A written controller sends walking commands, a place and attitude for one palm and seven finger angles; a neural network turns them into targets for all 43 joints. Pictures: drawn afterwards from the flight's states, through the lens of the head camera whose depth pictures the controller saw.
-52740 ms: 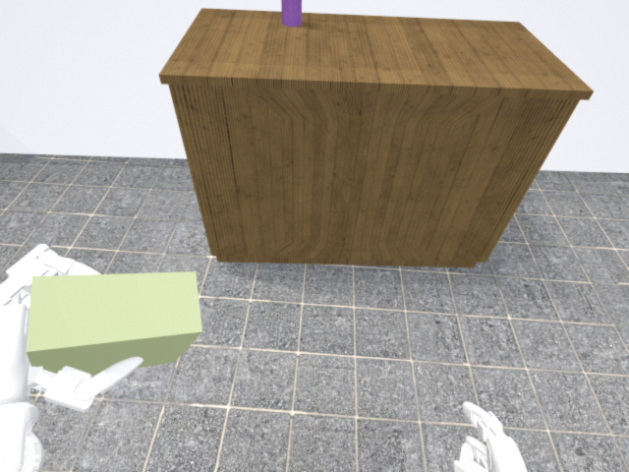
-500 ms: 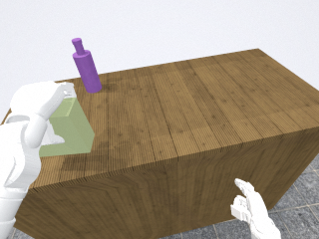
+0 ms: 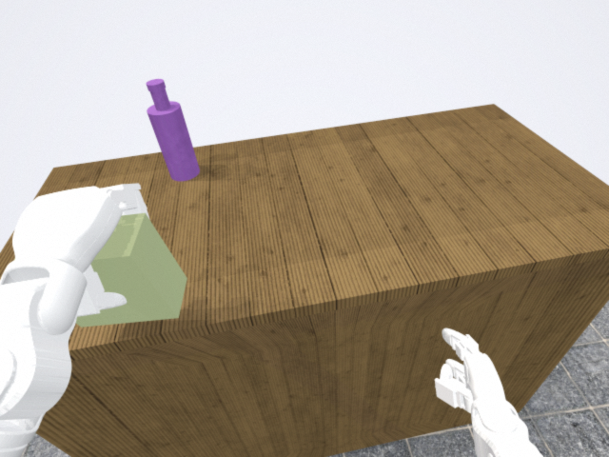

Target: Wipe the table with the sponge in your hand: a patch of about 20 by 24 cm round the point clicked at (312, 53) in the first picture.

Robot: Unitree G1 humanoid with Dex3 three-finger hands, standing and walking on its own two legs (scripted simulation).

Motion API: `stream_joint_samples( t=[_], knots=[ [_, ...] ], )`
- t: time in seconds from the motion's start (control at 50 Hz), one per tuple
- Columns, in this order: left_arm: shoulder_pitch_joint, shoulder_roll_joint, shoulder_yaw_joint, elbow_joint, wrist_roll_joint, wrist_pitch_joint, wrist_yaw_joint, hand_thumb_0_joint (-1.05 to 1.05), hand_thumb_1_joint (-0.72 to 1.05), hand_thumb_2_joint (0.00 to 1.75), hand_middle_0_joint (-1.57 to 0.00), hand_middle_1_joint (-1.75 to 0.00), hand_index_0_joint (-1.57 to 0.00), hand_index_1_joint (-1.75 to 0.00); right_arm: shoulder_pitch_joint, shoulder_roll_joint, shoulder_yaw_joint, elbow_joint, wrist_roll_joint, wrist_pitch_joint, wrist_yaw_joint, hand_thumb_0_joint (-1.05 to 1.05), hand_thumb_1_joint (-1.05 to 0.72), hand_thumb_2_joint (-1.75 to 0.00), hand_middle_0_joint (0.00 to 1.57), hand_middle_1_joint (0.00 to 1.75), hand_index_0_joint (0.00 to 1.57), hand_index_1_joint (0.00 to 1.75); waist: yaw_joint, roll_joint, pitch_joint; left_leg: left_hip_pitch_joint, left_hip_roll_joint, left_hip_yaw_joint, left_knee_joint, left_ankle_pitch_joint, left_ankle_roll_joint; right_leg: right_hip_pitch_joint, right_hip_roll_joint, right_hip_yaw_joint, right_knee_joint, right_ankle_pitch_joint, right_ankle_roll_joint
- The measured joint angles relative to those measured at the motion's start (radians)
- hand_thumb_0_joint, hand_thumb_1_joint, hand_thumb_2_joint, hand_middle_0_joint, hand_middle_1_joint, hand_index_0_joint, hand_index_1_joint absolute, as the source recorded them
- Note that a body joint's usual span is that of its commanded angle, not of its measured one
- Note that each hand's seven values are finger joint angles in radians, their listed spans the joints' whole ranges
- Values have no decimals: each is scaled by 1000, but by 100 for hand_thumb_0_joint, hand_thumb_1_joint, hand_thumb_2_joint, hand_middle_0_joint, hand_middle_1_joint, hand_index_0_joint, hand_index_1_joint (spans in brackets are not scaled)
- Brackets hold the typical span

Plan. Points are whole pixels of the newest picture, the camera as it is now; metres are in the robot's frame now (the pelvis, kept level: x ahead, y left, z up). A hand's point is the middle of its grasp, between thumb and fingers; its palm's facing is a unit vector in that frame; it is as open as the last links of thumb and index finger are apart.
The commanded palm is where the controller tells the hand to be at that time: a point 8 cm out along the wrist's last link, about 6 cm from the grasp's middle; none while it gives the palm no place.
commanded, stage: bring the sponge back beside the body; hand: left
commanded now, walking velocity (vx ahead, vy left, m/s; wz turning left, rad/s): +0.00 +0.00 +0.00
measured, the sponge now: (120, 284) +0.23 +0.29 +0.14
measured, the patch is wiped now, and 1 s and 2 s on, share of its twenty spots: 0.90 0.90 0.90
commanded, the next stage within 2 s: step back with the hand held close in 0.74 s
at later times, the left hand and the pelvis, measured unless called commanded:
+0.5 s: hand (89, 274) +0.19 +0.26 +0.22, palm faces +0.29 -0.04 -0.96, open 10.3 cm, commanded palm +0.14 +0.26 +0.28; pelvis -0.01 -0.02 +0.00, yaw -1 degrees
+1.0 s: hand (107, 236) +0.23 +0.26 +0.23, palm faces +0.45 -0.69 -0.56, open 10.2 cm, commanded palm +0.15 +0.27 +0.27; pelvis -0.01 -0.01 -0.01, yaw +1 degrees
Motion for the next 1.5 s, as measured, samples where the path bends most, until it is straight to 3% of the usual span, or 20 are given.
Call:
stream_joint_samples(
  t=[0.08, 0.18, 0.3, 0.4, 0.5, 0.62, 0.74, 0.82, 0.88, 0.92, 0.94, 0.98, 1.04, 1.08, 1.12, 1.2, 1.28, 1.34, 1.4, 1.5],
  knots=[
    [-29, 20, 57, 34, -12, 12, 34, -1, -53, 105, -71, -131, -74, -131, -4, 3, -2, 16, 8, 13, 3, 1, -91, -90, 20, 30, 20, 30, 4, 6, -8, 2, 8, -1, 1, 1, -8, 4, 8, 0, -6, 7, -4],
    [0, -20, 119, 66, -36, 54, 29, -1, -53, 105, -71, -132, -74, -131, -1, 3, 3, 3, 22, 17, 2, 1, -91, -90, 20, 30, 20, 30, -15, 16, -21, -11, 14, -3, 4, 4, -13, -8, 13, -3, -5, 12, -7],
    [166, -82, 52, -56, -52, 31, 5, -1, -53, 105, -70, -132, -73, -131, 20, -2, -3, -20, 6, -13, -5, 1, -91, -90, 20, 30, 20, 30, -24, 15, -13, -16, 15, 2, 21, -4, -13, -19, 15, 2, 20, 1, -10],
    [251, -22, 18, -169, -40, -41, 41, -1, -53, 106, -71, -132, -74, -131, 38, -1, -13, -10, -18, -28, -4, 1, -91, -90, 20, 30, 20, 30, -2, 4, -7, -2, 22, 6, 37, -17, -18, -6, 23, 5, 35, -9, -17],
    [155, 7, 74, -92, -44, -48, 109, -1, -53, 106, -71, -131, -74, -130, 35, 1, -24, 21, -5, -14, -2, 1, -91, -90, 20, 30, 20, 30, 16, 20, -12, 13, 32, 2, 40, -19, -25, 18, 33, 3, 17, 1, -20],
    [74, -57, 142, 41, -62, 15, 101, -1, -53, 106, -71, -132, -74, -131, 25, 10, -11, 10, 14, -16, -11, 1, -91, -90, 20, 30, 20, 30, -20, 20, -19, -2, 30, -2, 30, -5, -26, 1, 31, -1, 13, 10, -19],
    [207, -107, 59, -74, -76, 4, 66, -1, -53, 106, -71, -132, -73, -132, 40, 3, -14, -17, -5, -47, -15, 1, -91, -90, 21, 30, 20, 30, -36, 8, -13, -9, 25, 10, 36, -12, -18, -13, 26, 10, 30, 0, -14],
    [250, -45, 19, -150, -65, -33, 74, -1, -53, 106, -71, -132, -74, -131, 47, -2, -21, -7, -20, -50, -14, 1, -91, -90, 20, 30, 20, 30, -18, -2, -6, 1, 25, 16, 43, -22, -16, -4, 27, 16, 37, -8, -14],
    [199, -11, 33, -121, -48, -45, 108, -1, -53, 106, -71, -131, -74, -131, 46, -7, -29, 10, -14, -39, -10, 1, -91, -90, 20, 30, 20, 30, -2, 6, -2, 13, 25, 13, 39, -22, -16, 12, 26, 14, 26, -5, -12],
    [143, -47, 157, -49, -377, -141, 161, -1, -54, 105, -72, -132, -75, -131, 76, -5, -28, -37, -12, -32, -8, 1, -91, -90, 20, 30, 20, 30, -16, 2, -22, -41, 18, -13, 86, -93, -8, -13, 24, -7, 16, 2, -10],
    [122, -65, 211, -11, -501, -197, 189, -1, -54, 104, -72, -132, -75, -131, 93, 2, -22, -56, -16, -37, -4, 1, -91, -90, 20, 30, 20, 30, -30, -10, -32, -74, 13, -27, 118, -132, -4, -34, 22, -18, 18, 3, -10],
    [100, -106, 294, 18, -655, -277, 234, -1, -54, 104, -72, -132, -75, -131, 130, 21, -9, -87, -17, -42, 5, 1, -91, -90, 20, 30, 20, 30, -59, -44, -45, -114, 12, -36, 190, -163, -1, -76, 25, -28, 29, 1, -13],
    [131, -195, 367, -46, -765, -364, 292, -1, -54, 103, -72, -133, -75, -132, 189, 32, 2, -115, -24, -48, 18, 1, -91, -90, 21, 30, 21, 30, -127, -75, -59, -93, 31, -42, 150, -141, -10, -139, 35, -40, 71, -17, -10],
    [178, -257, 380, -119, -801, -410, 314, -1, -54, 103, -72, -134, -75, -133, 211, 35, -6, -105, -31, -45, 24, 1, -90, -90, 21, 30, 21, 30, -163, -106, -37, -106, 14, -28, 151, -148, -9, -164, 17, -29, 97, -25, 6],
    [252, -281, 392, -193, -817, -452, 323, -1, -54, 103, -72, -134, -75, -133, 236, 37, -19, -95, -41, -47, 31, 1, -90, -90, 21, 30, 21, 30, -188, -131, -22, -114, 2, -5, 139, -135, 3, -188, 6, -7, 110, -26, 15],
    [370, -224, 454, -312, -824, -512, 321, -1, -54, 103, -72, -134, -75, -133, 274, 41, -47, -49, -56, -55, 44, 1, -91, -90, 21, 30, 20, 30, -221, -156, 19, -127, -5, 7, 111, -109, 8, -207, -2, 4, 97, -16, 13],
    [392, -136, 544, -340, -824, -574, 332, -1, -54, 104, -72, -133, -76, -132, 299, 40, -70, 2, -53, -70, 54, 1, -91, -90, 20, 30, 20, 30, -221, -134, 50, -153, 6, -19, 112, -92, 0, -203, 7, -21, 45, 20, 11],
    [384, -111, 592, -312, -830, -609, 346, -1, -54, 104, -72, -133, -76, -132, 294, 38, -81, 23, -41, -81, 56, 1, -91, -90, 20, 30, 20, 30, -216, -108, 53, -183, 13, -32, 137, -90, -5, -216, 14, -35, 37, 38, 7],
    [381, -118, 606, -273, -837, -619, 358, -1, -54, 104, -72, -134, -76, -133, 268, 38, -89, 24, -29, -85, 51, 1, -91, -90, 20, 30, 20, 30, -217, -93, 40, -216, 15, -29, 178, -97, -8, -247, 16, -35, 74, 38, 6],
    [383, -173, 561, -244, -840, -605, 362, -1, -54, 104, -72, -134, -76, -133, 229, 46, -87, -1, -26, -98, 34, 1, -91, -90, 21, 30, 20, 30, -218, -111, 7, -236, 2, -4, 210, -89, 2, -289, 2, -17, 142, 32, 15]
  ],
)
